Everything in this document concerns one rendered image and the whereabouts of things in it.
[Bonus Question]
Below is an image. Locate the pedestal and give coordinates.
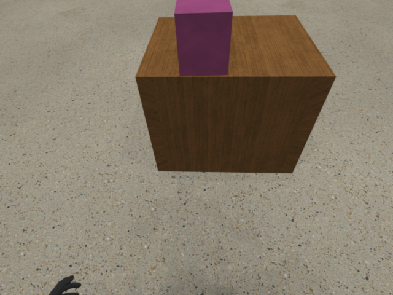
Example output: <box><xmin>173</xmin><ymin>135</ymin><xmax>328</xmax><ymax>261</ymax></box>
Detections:
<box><xmin>135</xmin><ymin>15</ymin><xmax>336</xmax><ymax>173</ymax></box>

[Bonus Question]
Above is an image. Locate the carton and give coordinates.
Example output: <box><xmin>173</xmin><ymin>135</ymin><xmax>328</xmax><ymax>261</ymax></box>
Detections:
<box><xmin>174</xmin><ymin>0</ymin><xmax>233</xmax><ymax>76</ymax></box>

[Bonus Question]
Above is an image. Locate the left robot hand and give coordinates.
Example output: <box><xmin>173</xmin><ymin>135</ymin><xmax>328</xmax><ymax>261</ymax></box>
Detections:
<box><xmin>49</xmin><ymin>275</ymin><xmax>81</xmax><ymax>295</ymax></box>

